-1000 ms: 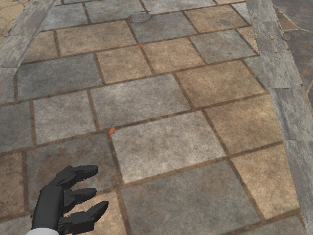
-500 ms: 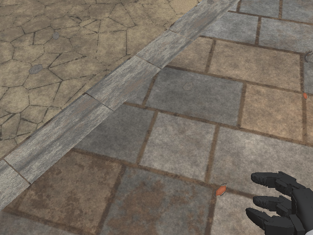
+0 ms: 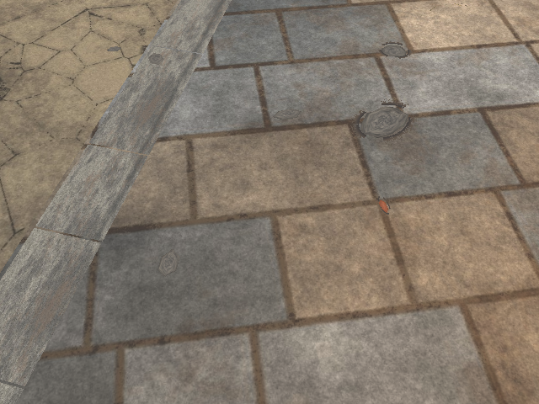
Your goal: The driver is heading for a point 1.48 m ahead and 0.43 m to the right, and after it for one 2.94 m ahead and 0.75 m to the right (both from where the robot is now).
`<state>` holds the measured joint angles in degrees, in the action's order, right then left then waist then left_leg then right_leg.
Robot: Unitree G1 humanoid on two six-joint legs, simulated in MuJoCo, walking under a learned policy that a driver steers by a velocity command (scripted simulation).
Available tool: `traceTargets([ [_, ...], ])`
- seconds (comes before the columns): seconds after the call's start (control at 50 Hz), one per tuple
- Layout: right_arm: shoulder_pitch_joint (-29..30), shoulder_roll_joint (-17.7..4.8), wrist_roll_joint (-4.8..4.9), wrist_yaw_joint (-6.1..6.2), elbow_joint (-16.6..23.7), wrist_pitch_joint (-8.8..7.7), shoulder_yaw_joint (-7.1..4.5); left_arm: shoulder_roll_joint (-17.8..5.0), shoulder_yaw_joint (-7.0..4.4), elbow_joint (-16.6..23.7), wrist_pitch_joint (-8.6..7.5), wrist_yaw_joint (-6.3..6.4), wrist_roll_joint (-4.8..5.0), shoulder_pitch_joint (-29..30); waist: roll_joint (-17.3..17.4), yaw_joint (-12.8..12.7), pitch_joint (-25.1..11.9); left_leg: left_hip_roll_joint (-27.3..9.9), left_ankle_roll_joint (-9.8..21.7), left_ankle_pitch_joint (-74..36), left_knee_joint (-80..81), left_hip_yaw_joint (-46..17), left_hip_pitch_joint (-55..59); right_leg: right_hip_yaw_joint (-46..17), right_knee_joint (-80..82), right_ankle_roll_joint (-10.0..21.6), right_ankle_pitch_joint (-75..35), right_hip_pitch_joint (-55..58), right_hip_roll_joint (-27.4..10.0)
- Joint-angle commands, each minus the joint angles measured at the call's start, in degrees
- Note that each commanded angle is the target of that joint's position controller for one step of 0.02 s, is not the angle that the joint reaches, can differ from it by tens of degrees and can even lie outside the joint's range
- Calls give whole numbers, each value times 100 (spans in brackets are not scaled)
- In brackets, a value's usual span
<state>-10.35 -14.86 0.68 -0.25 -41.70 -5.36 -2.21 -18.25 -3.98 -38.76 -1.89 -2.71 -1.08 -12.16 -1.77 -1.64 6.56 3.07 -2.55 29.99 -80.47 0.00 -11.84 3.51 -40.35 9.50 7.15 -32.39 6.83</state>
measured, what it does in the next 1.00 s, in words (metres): walks ahead, turning right: left foot, then right foot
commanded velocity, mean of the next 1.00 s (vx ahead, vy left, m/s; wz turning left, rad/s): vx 0.08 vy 0.00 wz -0.47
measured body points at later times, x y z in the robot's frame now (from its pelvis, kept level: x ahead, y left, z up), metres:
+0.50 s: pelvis +0.18 +0.09 +0.04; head +0.21 +0.07 +0.49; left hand +0.48 +0.26 -0.03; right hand +0.20 -0.25 -0.04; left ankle +0.31 +0.16 -0.69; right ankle +0.12 -0.02 -0.63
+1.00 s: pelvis +0.18 +0.08 +0.04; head +0.21 +0.06 +0.49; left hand +0.45 +0.24 -0.04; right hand +0.14 -0.23 -0.07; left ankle +0.24 +0.19 -0.63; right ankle +0.10 -0.02 -0.69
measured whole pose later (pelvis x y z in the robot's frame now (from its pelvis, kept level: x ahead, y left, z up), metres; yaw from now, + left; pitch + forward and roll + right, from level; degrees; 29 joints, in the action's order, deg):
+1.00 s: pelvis +0.18 +0.08 +0.04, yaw -25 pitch +2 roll +0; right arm -14.2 -18.3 1.5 0.2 -40.8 3.8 -5.0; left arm -13.9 -2.7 -36.3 1.4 2.7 -1.0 -8.0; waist 1.2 1.3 2.1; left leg -2.0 -5.3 21.9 -58.4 1.4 -30.5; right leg 5.5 -27.1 -0.5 16.4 -12.5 -3.1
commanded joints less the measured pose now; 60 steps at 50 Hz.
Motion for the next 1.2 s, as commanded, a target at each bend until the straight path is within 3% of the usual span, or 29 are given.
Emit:
traceTargets([
  [0.02, -121, -923, -93, 74, 821, -66, -153, -868, -264, 695, -176, 3, 220, -201, 960, 243, -1695, -93, 134, -162, -504, -1029, -2688, -4497, 2336, 1249, -303, 3321, -1939],
  [0.08, 34, -939, -154, 155, 834, 231, -207, -772, -262, 825, -122, 138, 135, 225, 652, 504, -1070, -287, -56, -403, 728, -1017, -1984, -3478, 2385, 900, -1483, 1685, -1334],
  [0.14, 354, -516, -228, 212, 883, 265, -94, -859, -308, 718, 36, 359, 180, -20, 509, 362, -1343, -134, -324, -820, 1950, -835, -1889, -2783, 1904, 724, -3215, 1524, -973],
  [0.18, 490, -507, -158, 227, 868, 320, -88, -926, -336, 758, 225, 486, 228, -10, 233, 292, -1688, 2, -424, -1459, 2519, -869, -1861, -2774, 1733, 472, -2757, 1719, -837],
  [0.24, 874, -571, -94, 212, 877, 365, -118, -876, -325, 893, 412, 578, 291, 135, -278, 124, -1581, 127, -404, -2013, 3299, -960, -1817, -2979, 1743, 114, -992, 1715, -640],
  [0.36, 902, -827, -69, 105, 764, 144, -289, -721, -321, 1084, 464, 507, 224, 302, -918, 66, -1290, 152, -130, -2105, 5240, -1106, -958, -3770, 1196, -144, -422, 1933, -576],
  [0.38, 656, -845, -49, 90, 656, 113, -329, -642, -292, 1125, 472, 488, 255, 393, -795, 200, -1291, -30, -1, -2755, 5961, -1026, -399, -3661, 836, -298, 140, 1738, -382],
  [0.4, 616, -1009, -99, 108, 660, 139, -367, -293, -188, 1081, 487, 455, 231, -10, -8, -5, -1575, -1019, 439, -3143, 6123, -1699, 554, -3126, -141, -535, 2219, 1172, 12],
  [0.42, 699, -1313, -256, 149, 799, 249, -406, -248, -159, 1157, 487, 434, 223, -330, 1214, -268, -1545, -2161, 1261, -4332, 6025, -2941, 1084, -2022, -1227, -844, 3431, 129, 682],
  [0.44, 480, -1210, -326, 147, 749, 278, -437, -845, -295, 1229, 411, 358, 189, -326, 1718, -198, -1648, -2732, 1802, -3831, 6217, -3802, 918, -1743, -2372, -1111, 3075, -387, 162],
  [0.46, 676, -902, -262, 181, 862, 301, -373, -1195, -394, 1072, 417, 337, 243, -180, 1235, -80, -1386, -2367, 1706, -3167, 6189, -3158, 673, -1590, -2810, -1259, 2517, -473, -168],
  [0.5, 919, -724, -148, 286, 951, 429, -298, -1073, -380, 911, 546, 375, 238, -207, 748, -57, -1046, -1691, 1287, -2374, 6186, -2001, 213, -1277, -3379, -1388, 1755, -514, -390],
  [0.54, 767, -787, -181, 333, 860, 500, -270, -729, -231, 985, 551, 361, 222, -89, 678, 54, -861, -1457, 1331, -2772, 6327, -1472, -93, -831, -3326, -1433, 1511, -406, -525],
  [0.6, 385, -895, -213, 303, 698, 563, -297, -476, -102, 1079, 467, 394, 217, 214, 877, 303, -1104, -1507, 1559, -3272, 6293, -1187, 397, -657, -2550, -1479, 1627, -303, -664],
  [0.66, 383, -963, -118, 174, 577, 588, -291, -195, 51, 988, 399, 388, 93, 222, 1056, 308, -1336, -1488, 1599, -3314, 6212, -1119, 232, -631, -1212, -1378, 1999, 670, -663],
  [0.72, 310, -802, 8, 26, 422, 577, -190, -117, 65, 671, 382, 354, 57, -46, 1276, 202, -1199, -1332, 1449, -2702, 6101, -1266, -114, -435, 646, -1275, 1384, 1667, -558],
  [0.76, 1, -1062, 146, 2, 324, 569, -262, -385, -33, 554, 383, 358, 80, -240, 1265, 103, -1064, -1191, 1133, -2640, 5910, -1411, -644, -401, 1851, -955, 496, 2581, -437],
  [0.78, -22, -963, 110, -27, 356, 509, -231, -682, -107, 572, 403, 406, 43, -441, 898, 33, -1235, -1043, 794, -2120, 5607, -1392, -1162, -869, 1807, -709, 212, 3247, -1056],
  [0.8, -11, -566, 50, -89, 547, 407, -134, -1225, -238, 566, 473, 476, -99, -373, -648, 204, -1320, -395, 382, -1102, 4673, -617, -1954, -1760, 1668, -116, -728, 3439, -2187],
  [0.82, 250, -765, 96, -48, 636, 367, -198, -1136, -284, 527, 476, 463, -181, -249, -1384, -38, -1265, -205, 144, 7, 3683, 39, -2153, -2251, 2076, 537, -758, 2689, -2869],
  [0.84, 326, -1099, 106, -2, 599, 413, -343, -810, -185, 649, 398, 476, -228, -54, -1070, -110, -1029, -322, 3, 267, 2467, -115, -2228, -2212, 2208, 685, -1174, 2457, -2905],
  [0.9, -363, -893, 85, 148, 333, 778, -426, -338, -55, 741, 209, 537, 11, 771, -862, 312, -763, -506, -249, -285, 1199, -298, -2595, -1170, 2092, 226, -1668, 2407, -2448],
  [1.0, 170, -436, 80, -63, 826, 845, -238, -504, -176, 563, 271, 587, 27, 567, -714, 18, -912, -747, -283, -919, 2817, 164, -2098, -386, 1896, 121, -1546, 2703, -2371],
  [1.08, -42, -698, 94, -210, 1005, 881, -341, -805, -325, 434, 243, 480, 181, 489, -768, 76, -1068, -564, 57, -1020, 3930, 580, -1303, -212, 1486, -4, -1775, 2690, -2683],
  [1.12, -493, -840, 70, -128, 891, 924, -468, -641, -317, 298, 191, 404, 274, 394, -395, 321, -1113, -282, 387, -1950, 4969, 607, -309, 269, 632, -505, -1149, 2192, -2445],
  [1.14, -889, -1368, 62, -15, 850, 903, -661, -454, -285, 255, 157, 361, 161, 166, 686, 418, -1192, -678, 780, -3916, 5458, -383, 767, 705, -734, -995, -6, 1170, -1911],
  [1.16, -934, -2173, -37, 57, 1042, 822, -799, -64, -124, 698, 131, 352, -118, 535, 2512, 315, -1229, -2173, 1977, -6054, 5577, -2998, 1618, 525, -2541, -1566, 3281, -889, -871],
  [1.18, -1083, -1900, -222, -38, 1093, 651, -716, -310, -162, 784, 104, 397, -73, 1099, 1680, 797, -1932, -2522, 2561, -5257, 5908, -3438, 1595, -682, -3347, -1498, 3454, -1139, -685],
  [1.2, -882, -1746, -201, -47, 1058, 543, -651, -435, -193, 801, 95, 430, 69, 1301, 1179, 693, -1632, -2258, 2312, -4490, 6013, -2994, 1381, -880, -3448, -1336, 2996, -1210, -761],
])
